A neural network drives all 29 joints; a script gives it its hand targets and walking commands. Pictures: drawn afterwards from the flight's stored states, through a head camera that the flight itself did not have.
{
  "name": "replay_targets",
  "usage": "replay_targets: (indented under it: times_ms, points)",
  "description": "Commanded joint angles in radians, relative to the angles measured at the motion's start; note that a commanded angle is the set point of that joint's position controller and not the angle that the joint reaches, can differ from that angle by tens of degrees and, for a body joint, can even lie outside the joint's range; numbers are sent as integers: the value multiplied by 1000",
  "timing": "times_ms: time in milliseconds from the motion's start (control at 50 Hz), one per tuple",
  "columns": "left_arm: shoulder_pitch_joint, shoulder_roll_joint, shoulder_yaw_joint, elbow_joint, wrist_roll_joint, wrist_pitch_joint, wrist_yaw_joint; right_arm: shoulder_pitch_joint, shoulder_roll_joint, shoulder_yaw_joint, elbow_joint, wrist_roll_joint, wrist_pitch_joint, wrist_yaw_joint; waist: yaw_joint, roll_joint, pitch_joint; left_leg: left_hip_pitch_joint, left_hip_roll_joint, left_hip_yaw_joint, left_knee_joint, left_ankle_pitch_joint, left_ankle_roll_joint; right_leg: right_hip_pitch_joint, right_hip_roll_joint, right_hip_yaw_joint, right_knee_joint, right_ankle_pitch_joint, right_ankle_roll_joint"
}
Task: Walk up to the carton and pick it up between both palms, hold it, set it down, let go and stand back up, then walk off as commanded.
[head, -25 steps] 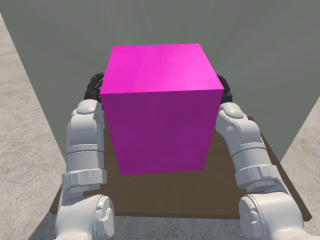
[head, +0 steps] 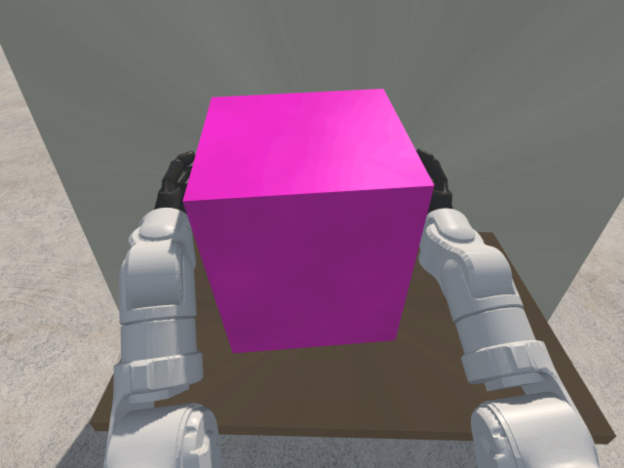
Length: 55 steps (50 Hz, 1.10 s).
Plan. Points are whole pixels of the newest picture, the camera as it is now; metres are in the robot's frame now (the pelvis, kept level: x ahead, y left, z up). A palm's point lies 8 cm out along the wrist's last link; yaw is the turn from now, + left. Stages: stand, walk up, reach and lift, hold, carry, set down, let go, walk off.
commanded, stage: hold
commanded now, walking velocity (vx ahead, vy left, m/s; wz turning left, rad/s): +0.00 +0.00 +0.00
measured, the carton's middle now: (306, 223) +0.38 +0.00 +0.19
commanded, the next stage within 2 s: none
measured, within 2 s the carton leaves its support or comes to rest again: neither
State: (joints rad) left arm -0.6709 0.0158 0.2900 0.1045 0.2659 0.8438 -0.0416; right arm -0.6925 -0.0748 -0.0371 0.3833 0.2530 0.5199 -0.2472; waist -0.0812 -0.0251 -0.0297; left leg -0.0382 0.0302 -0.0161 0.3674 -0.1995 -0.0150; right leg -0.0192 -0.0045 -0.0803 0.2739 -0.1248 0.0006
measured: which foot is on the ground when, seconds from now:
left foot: down 0.00-1.00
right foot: down 0.00-1.00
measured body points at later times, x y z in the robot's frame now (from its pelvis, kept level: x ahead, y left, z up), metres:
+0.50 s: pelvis -0.02 +0.00 +0.00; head -0.08 +0.02 +0.44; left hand +0.36 +0.15 +0.24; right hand +0.36 -0.16 +0.22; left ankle +0.01 +0.12 -0.75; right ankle +0.03 -0.12 -0.75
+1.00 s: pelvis -0.01 -0.01 +0.00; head -0.07 +0.01 +0.45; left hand +0.37 +0.16 +0.23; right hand +0.37 -0.15 +0.23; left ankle +0.01 +0.12 -0.75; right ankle +0.03 -0.12 -0.75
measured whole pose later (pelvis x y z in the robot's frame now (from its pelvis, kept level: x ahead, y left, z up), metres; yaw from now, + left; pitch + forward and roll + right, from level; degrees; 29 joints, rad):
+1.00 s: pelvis -0.01 -0.01 +0.00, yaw +0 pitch -7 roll -1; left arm -0.74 0.03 0.32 0.21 0.28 0.79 -0.05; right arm -0.75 -0.05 -0.08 0.49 0.21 0.47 -0.22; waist -0.08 -0.03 -0.03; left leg -0.05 0.03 -0.02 0.35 -0.17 -0.02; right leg -0.04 0.00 -0.08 0.27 -0.11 -0.01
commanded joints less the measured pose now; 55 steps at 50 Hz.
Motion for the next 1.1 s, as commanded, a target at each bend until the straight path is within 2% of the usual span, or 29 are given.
replay_targets:
  times_ms: [0,40,60,100,120,160,240,260,300,320,360,440,560,620,660,700,760,780,800,840,860,900,920,940,980,1000,1020,1060,1080]
  points:
    - [-697,-546,-488,-185,-172,-68,-152,-880,523,380,-365,150,-54,141,-18,95,-373,21,-80,17,-21,375,-39,192,83,36,18,220,18]
    - [-678,-533,-459,-156,-150,-57,-161,-870,514,356,-346,139,-51,149,-12,71,-351,10,-74,22,-36,338,-36,198,86,36,8,173,8]
    - [-667,-543,-456,-166,-153,-54,-162,-882,515,371,-346,143,-51,153,2,62,-356,3,-70,23,-40,349,-33,211,87,37,13,194,10]
    - [-680,-541,-475,-188,-157,-55,-160,-868,503,356,-331,141,-54,156,-16,80,-372,23,-71,20,-30,360,-41,196,85,38,10,188,8]
    - [-700,-557,-491,-191,-165,-57,-158,-912,512,369,-388,148,-63,157,-5,93,-402,31,-68,20,-23,391,-48,193,91,34,15,186,5]
    - [-697,-545,-473,-160,-156,-54,-155,-900,501,350,-340,132,-57,161,-9,95,-363,27,-67,17,-27,369,-48,184,86,38,6,162,1]
    - [-704,-553,-476,-178,-168,-63,-149,-905,517,362,-364,125,-67,169,6,80,-428,22,-72,29,-35,367,-45,208,92,28,13,180,5]
    - [-737,-555,-488,-167,-178,-71,-146,-916,522,344,-347,120,-68,171,-8,88,-425,12,-73,21,-38,329,-42,194,89,32,12,156,-1]
    - [-745,-569,-477,-148,-170,-78,-140,-931,528,335,-331,114,-75,177,0,90,-414,10,-66,22,-44,311,-36,173,83,34,5,146,-5]
    - [-735,-574,-477,-137,-172,-74,-141,-926,521,331,-320,116,-75,178,-9,106,-397,-2,-68,23,-42,297,-41,177,84,33,6,125,-4]
    - [-748,-543,-438,-88,-144,-74,-148,-932,518,310,-268,93,-76,182,-3,89,-379,-35,-72,30,-66,203,-19,187,74,31,0,92,-1]
    - [-769,-542,-404,-44,-150,-92,-157,-979,545,299,-238,70,-93,186,2,51,-374,-77,-75,38,-93,112,6,197,62,31,-6,48,10]
    - [-804,-536,-382,7,-157,-119,-148,-1038,589,313,-234,58,-117,186,18,22,-422,-68,-81,43,-88,119,22,196,61,29,-4,60,18]
    - [-816,-532,-352,49,-139,-124,-155,-1020,585,276,-153,36,-117,184,11,38,-372,-95,-77,44,-111,46,29,178,52,33,-14,-1,15]
    - [-816,-551,-388,15,-157,-132,-153,-1042,592,294,-202,55,-134,181,8,44,-432,-72,-78,46,-92,112,19,206,60,26,-4,53,17]
    - [-779,-520,-338,62,-146,-129,-157,-1037,585,300,-193,45,-128,178,20,8,-424,-64,-89,49,-97,110,31,206,52,30,-19,51,31]
    - [-807,-531,-361,32,-142,-134,-159,-1018,596,294,-171,44,-132,173,3,37,-420,-61,-86,52,-94,109,24,215,50,30,-12,61,23]
    - [-807,-536,-358,46,-151,-136,-157,-1046,603,307,-191,52,-138,173,16,24,-417,-69,-88,48,-92,112,28,203,53,30,-11,53,26]
    - [-791,-527,-367,27,-156,-137,-157,-1057,612,318,-230,58,-143,169,9,16,-453,-56,-91,53,-82,137,29,226,51,30,-9,86,31]
    - [-809,-526,-372,3,-149,-140,-154,-1019,604,320,-195,62,-134,167,11,30,-439,-50,-89,49,-82,157,22,220,56,28,-5,98,26]
    - [-821,-539,-403,-25,-166,-142,-152,-1006,602,322,-201,69,-131,165,-7,50,-462,-29,-89,47,-69,191,11,225,60,25,3,129,25]
    - [-757,-542,-399,-29,-156,-129,-151,-996,593,342,-248,82,-131,160,5,36,-444,-20,-90,44,-56,244,9,248,66,27,6,174,26]
    - [-751,-549,-410,-48,-161,-128,-153,-959,586,343,-238,93,-124,158,-13,59,-432,-7,-93,39,-50,275,-1,238,69,26,9,198,25]
    - [-747,-543,-415,-69,-163,-123,-152,-961,583,353,-264,102,-122,157,-8,54,-433,-1,-93,40,-45,298,-2,243,69,27,11,214,28]
    - [-749,-535,-420,-52,-152,-109,-157,-954,560,344,-254,98,-110,152,-12,74,-404,-20,-90,40,-54,265,-9,233,70,27,7,173,19]
    - [-735,-540,-436,-80,-151,-106,-158,-947,555,339,-267,102,-113,152,-12,82,-406,-4,-89,38,-47,297,-14,228,70,24,10,193,19]
    - [-743,-542,-444,-87,-165,-106,-160,-955,551,346,-294,104,-110,153,-17,56,-410,-8,-86,32,-49,284,-13,228,74,22,5,171,18]
    - [-727,-554,-440,-105,-156,-102,-156,-925,547,352,-279,115,-102,154,-12,84,-395,6,-84,35,-47,311,-19,226,70,24,12,194,21]
    - [-734,-554,-444,-135,-159,-100,-154,-942,562,374,-311,125,-105,154,2,78,-429,14,-86,35,-38,347,-18,239,71,22,21,226,26]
